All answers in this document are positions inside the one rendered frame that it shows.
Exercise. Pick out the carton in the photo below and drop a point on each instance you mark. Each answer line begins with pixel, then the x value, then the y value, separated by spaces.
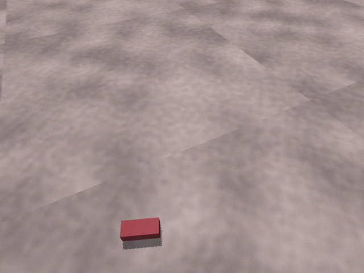
pixel 147 228

